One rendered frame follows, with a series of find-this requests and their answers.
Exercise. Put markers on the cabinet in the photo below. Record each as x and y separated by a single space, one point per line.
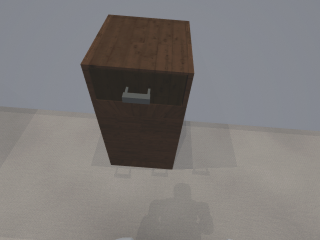
141 135

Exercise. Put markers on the drawer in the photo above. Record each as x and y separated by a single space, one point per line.
165 88

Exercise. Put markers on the handle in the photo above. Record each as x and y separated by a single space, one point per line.
136 98

